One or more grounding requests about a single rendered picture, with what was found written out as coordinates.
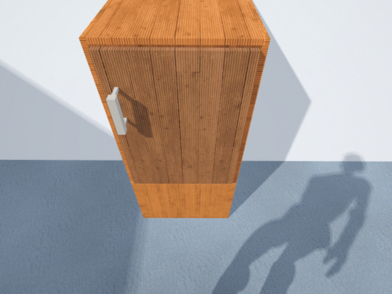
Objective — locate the handle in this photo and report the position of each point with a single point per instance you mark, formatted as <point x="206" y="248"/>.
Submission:
<point x="116" y="113"/>

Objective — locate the cupboard door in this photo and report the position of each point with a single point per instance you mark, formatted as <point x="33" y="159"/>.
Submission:
<point x="186" y="109"/>

